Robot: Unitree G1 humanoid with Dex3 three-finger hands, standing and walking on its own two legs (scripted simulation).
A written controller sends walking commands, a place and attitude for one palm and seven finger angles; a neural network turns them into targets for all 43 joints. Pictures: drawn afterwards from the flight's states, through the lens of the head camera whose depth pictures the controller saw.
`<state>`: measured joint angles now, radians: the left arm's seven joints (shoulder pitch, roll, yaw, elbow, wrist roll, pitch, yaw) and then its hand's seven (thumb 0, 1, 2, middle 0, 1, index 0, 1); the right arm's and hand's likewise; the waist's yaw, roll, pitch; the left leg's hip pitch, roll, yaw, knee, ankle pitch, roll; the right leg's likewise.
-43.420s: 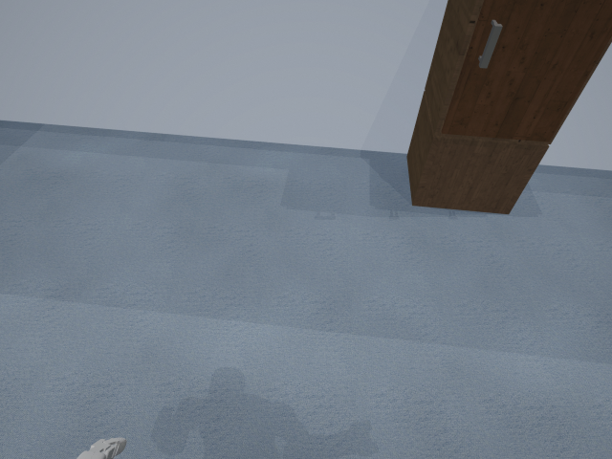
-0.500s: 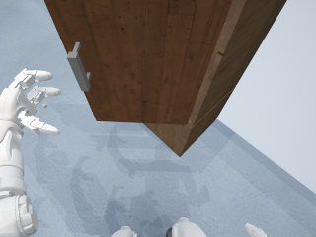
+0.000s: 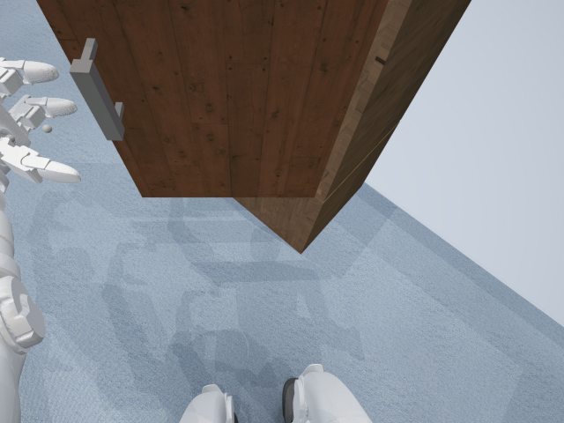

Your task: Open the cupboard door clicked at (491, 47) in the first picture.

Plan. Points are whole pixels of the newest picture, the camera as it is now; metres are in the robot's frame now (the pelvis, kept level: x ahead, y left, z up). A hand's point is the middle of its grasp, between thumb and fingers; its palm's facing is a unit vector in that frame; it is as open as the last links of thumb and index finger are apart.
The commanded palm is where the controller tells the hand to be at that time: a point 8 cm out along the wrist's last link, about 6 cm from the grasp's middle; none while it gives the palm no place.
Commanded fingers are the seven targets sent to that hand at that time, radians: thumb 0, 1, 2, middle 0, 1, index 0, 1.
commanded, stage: move the hooked fingers beside the handle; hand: left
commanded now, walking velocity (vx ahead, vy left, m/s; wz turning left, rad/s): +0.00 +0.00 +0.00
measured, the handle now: (103, 92) +0.57 +0.22 +0.07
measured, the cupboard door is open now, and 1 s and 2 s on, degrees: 44 43 43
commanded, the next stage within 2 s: slide the fingers in behind the handle in 1.02 s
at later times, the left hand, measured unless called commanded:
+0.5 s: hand (56, 109) +0.53 +0.27 +0.08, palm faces -0.04 -1.00 -0.01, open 13.9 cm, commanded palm +0.51 +0.31 +0.07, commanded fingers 0.00 -0.50 0.30 -0.30 -1.20 -0.30 -1.20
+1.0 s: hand (59, 113) +0.52 +0.26 +0.08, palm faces -0.05 -1.00 -0.01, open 14.0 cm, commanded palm +0.50 +0.31 +0.07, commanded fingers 0.00 -0.50 0.30 -0.30 -1.20 -0.30 -1.20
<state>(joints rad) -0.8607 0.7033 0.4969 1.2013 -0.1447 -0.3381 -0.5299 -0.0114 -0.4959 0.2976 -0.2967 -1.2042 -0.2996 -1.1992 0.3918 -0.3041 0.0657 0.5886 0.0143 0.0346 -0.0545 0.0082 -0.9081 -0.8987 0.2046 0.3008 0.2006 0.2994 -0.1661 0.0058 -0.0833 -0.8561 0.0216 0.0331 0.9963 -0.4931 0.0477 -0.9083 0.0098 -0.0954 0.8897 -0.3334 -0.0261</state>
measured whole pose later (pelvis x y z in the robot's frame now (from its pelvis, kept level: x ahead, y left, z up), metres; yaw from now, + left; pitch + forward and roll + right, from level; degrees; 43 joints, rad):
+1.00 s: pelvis +0.02 +0.01 +0.00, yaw -1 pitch +23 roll -5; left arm -0.89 0.70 0.50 1.16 -0.12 -0.34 -0.50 -0.01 -0.50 0.30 -0.30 -1.20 -0.30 -1.20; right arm 0.39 -0.29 0.06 0.56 -0.01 0.12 -0.02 0.00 -0.91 -0.90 0.20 0.30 0.20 0.30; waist -0.18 0.02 -0.09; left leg -0.89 0.03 0.02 1.02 -0.53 0.05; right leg -0.93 0.03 -0.10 0.88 -0.35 -0.01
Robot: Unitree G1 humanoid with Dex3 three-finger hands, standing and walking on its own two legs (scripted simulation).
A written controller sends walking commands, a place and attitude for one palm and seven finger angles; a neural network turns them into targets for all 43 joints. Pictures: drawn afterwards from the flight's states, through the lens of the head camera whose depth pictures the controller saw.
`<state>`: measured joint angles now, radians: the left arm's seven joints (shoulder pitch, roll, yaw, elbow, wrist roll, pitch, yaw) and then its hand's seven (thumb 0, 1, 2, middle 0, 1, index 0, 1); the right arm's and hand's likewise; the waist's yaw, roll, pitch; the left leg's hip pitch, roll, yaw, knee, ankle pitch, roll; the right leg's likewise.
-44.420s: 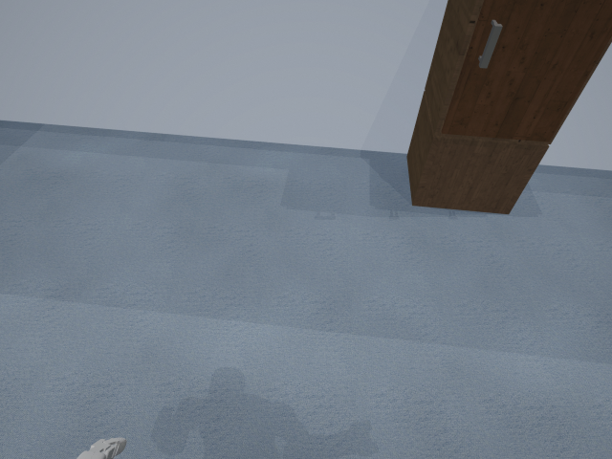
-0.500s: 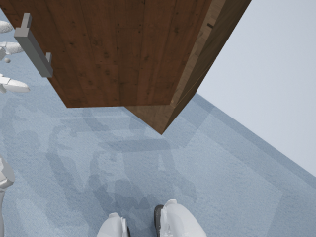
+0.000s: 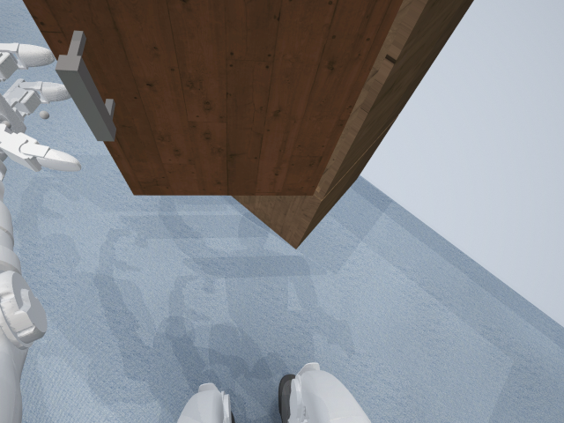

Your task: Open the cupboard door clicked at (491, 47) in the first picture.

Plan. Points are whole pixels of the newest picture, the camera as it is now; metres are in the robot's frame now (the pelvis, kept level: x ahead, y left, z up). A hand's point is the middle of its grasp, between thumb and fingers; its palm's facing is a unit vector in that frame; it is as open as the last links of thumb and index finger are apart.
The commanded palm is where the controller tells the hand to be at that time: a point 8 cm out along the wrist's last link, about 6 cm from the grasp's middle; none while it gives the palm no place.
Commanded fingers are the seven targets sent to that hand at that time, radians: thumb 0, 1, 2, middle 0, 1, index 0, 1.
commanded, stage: move the hooked fingers beside the handle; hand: left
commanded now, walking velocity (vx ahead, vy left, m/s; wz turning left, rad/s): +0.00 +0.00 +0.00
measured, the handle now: (93, 90) +0.54 +0.22 +0.07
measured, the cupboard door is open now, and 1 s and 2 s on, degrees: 43 43 44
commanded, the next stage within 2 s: slide the fingers in behind the handle in 0.02 s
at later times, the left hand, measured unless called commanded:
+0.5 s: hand (64, 117) +0.49 +0.24 +0.08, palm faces -0.04 -1.00 -0.02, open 14.0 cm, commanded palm +0.47 +0.28 +0.07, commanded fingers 0.00 -0.50 0.30 -0.30 -1.20 -0.30 -1.20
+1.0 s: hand (88, 116) +0.50 +0.21 +0.07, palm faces -0.04 -1.00 -0.01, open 13.9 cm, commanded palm +0.48 +0.25 +0.07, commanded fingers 0.00 -0.50 0.30 -0.30 -1.20 -0.30 -1.20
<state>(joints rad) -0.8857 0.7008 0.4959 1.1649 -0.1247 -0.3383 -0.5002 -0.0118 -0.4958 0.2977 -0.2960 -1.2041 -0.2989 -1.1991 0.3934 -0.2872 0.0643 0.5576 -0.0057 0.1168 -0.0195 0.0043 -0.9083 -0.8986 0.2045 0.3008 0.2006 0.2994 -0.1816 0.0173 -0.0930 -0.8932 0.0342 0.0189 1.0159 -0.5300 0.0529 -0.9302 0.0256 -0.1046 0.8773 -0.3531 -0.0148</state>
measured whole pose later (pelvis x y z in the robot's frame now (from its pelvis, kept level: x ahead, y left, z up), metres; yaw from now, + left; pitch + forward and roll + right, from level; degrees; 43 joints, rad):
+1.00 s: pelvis -0.01 -0.01 +0.00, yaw +0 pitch +23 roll -4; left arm -0.89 0.60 0.43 1.16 -0.12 -0.36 -0.39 -0.01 -0.49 0.30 -0.30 -1.20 -0.30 -1.21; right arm 0.42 -0.28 0.06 0.58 0.00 0.10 -0.01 0.01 -0.91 -0.90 0.20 0.30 0.20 0.30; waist -0.18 0.02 -0.10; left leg -0.89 0.03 0.03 1.01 -0.52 0.05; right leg -0.94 0.03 -0.09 0.89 -0.35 -0.02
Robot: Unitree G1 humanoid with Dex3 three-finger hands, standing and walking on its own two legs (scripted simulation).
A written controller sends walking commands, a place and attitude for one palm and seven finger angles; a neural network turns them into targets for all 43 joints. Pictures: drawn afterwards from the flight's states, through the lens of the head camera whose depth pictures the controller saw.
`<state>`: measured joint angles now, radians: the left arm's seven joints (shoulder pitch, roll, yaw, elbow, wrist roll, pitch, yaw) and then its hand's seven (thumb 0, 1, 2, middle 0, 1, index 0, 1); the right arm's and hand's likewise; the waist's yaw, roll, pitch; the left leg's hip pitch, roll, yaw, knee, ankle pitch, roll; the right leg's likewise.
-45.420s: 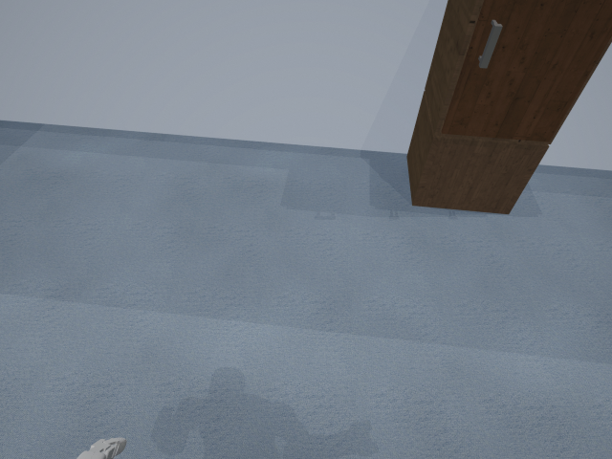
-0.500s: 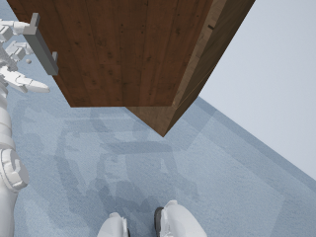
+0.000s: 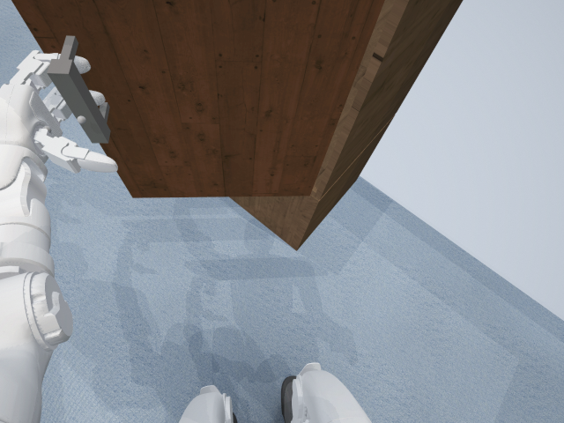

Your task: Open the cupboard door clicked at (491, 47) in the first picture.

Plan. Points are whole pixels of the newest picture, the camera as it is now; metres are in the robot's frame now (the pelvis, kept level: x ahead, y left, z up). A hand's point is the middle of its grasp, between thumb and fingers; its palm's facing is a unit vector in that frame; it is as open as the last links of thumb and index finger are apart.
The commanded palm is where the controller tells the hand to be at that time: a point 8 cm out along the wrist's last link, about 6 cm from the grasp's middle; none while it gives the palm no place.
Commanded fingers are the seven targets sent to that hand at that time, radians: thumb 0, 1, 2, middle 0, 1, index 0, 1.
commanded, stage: slide the fingers in behind the handle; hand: left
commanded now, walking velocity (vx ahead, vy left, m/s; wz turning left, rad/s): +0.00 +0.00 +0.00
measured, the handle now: (86, 93) +0.55 +0.22 +0.07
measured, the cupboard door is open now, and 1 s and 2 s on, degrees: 43 44 53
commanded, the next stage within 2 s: close the thumb around the handle in 0.72 s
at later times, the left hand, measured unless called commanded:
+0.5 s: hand (97, 125) +0.49 +0.20 +0.08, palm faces -0.01 -1.00 -0.01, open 14.0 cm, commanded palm +0.47 +0.24 +0.07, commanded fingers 0.00 -0.50 0.30 -0.30 -1.20 -0.30 -1.20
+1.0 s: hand (97, 127) +0.49 +0.20 +0.08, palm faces -0.01 -1.00 -0.01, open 13.3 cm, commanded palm +0.47 +0.24 +0.07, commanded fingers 0.00 0.06 0.54 -0.34 -1.26 -0.34 -1.26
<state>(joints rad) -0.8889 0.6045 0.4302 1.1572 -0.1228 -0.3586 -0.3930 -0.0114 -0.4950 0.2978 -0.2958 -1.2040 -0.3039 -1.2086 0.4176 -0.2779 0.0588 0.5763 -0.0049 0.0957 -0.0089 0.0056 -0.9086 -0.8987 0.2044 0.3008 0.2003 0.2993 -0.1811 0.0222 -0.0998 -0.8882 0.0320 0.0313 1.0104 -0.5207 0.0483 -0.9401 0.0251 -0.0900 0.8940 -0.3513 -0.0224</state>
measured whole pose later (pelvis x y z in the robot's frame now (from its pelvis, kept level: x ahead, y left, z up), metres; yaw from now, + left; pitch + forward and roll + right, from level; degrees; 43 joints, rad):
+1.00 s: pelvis -0.01 +0.00 +0.00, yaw +1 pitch +21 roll -3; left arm -0.88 0.52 0.38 1.17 -0.12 -0.40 -0.31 -0.01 -0.36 0.36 -0.29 -1.22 -0.28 -1.21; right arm 0.41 -0.28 0.05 0.61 -0.01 0.06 -0.01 0.01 -0.91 -0.90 0.20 0.30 0.20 0.30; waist -0.17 0.02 -0.10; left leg -0.86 0.02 0.03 1.00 -0.51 0.04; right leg -0.92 0.02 -0.09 0.90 -0.35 -0.03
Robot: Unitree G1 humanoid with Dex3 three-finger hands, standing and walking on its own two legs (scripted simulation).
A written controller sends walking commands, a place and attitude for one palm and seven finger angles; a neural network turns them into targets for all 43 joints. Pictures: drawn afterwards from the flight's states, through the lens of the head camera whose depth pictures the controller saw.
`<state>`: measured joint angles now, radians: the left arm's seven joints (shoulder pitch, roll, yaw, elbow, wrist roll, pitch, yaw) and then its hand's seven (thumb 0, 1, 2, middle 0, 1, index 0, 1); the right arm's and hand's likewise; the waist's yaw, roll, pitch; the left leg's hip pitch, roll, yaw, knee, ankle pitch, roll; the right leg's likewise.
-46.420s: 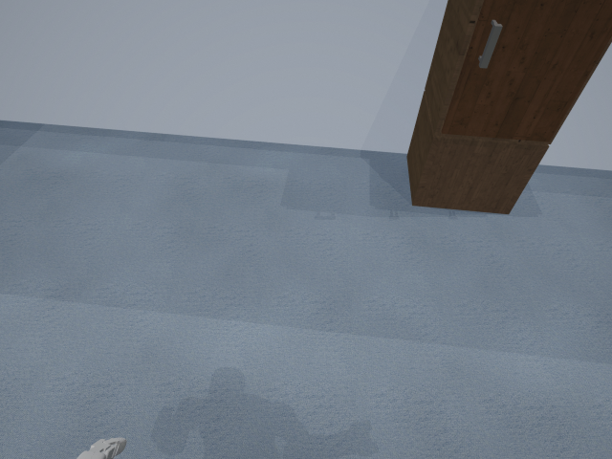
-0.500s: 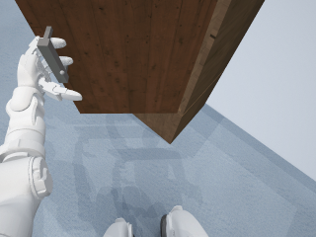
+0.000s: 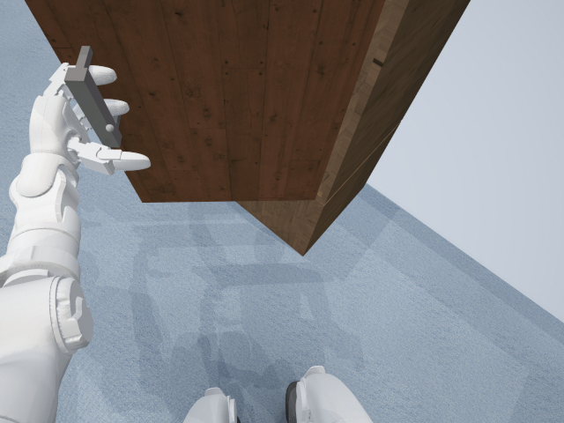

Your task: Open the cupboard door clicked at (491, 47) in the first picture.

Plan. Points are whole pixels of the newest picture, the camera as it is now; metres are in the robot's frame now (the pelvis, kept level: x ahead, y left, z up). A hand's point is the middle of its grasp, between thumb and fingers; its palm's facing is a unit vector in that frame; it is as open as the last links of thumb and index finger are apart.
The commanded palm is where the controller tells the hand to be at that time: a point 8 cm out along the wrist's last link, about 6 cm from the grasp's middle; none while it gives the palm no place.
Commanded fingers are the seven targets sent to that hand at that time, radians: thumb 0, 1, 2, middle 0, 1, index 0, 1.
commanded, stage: close the thumb around the handle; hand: left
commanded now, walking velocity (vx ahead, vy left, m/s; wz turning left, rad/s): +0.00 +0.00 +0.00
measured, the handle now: (99, 100) +0.56 +0.22 +0.07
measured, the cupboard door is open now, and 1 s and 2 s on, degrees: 44 53 84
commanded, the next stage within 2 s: pull the door open along its arc in 0.52 s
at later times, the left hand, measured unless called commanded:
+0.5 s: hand (111, 125) +0.51 +0.20 +0.08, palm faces -0.01 -1.00 -0.02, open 5.6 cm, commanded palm +0.48 +0.23 +0.07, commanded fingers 0.00 0.90 0.90 -0.40 -1.35 -0.40 -1.35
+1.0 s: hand (112, 162) +0.45 +0.19 +0.08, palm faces -0.06 -1.00 -0.02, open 5.9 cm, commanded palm +0.39 +0.25 +0.07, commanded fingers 0.00 0.90 0.90 -0.40 -1.35 -0.40 -1.35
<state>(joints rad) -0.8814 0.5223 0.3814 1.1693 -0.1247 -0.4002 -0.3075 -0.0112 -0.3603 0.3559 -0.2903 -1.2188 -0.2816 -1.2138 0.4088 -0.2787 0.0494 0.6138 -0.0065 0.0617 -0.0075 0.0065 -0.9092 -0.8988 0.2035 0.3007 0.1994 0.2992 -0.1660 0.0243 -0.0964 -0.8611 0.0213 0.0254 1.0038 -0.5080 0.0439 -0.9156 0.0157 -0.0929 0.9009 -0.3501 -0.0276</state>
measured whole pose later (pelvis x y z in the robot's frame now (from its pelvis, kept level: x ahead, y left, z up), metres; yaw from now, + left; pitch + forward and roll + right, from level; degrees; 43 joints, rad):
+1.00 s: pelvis +0.02 +0.00 +0.01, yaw -1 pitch +19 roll -2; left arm -0.49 0.39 0.36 0.80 -0.21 -0.37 -0.34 0.00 0.72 0.73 -0.38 -1.35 -0.35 -1.35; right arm 0.39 -0.27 0.03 0.53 0.02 0.08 0.01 0.01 -0.91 -0.90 0.20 0.30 0.20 0.30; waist -0.11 0.03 -0.14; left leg -0.73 0.02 0.06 0.90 -0.49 0.04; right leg -0.82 0.03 -0.05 0.83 -0.35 -0.03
